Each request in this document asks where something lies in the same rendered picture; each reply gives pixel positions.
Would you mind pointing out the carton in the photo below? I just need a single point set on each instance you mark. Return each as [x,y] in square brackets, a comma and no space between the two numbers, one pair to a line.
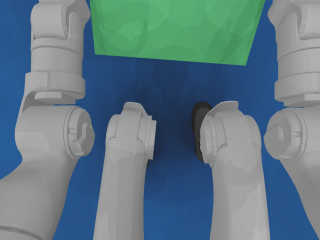
[205,31]

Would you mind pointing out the left robot forearm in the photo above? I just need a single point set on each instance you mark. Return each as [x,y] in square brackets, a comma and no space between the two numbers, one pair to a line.
[57,52]

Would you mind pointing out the robot right thigh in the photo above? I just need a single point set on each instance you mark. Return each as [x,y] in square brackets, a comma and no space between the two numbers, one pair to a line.
[240,209]

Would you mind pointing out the left robot upper arm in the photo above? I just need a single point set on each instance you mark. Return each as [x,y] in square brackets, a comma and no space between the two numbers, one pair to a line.
[50,139]

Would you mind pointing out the right robot upper arm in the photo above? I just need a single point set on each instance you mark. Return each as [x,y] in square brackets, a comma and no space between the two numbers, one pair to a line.
[293,137]

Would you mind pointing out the right robot shin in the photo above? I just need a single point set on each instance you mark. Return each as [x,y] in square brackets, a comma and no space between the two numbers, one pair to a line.
[233,106]

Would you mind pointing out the right robot forearm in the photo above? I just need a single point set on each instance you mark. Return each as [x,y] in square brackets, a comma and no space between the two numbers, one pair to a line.
[297,34]

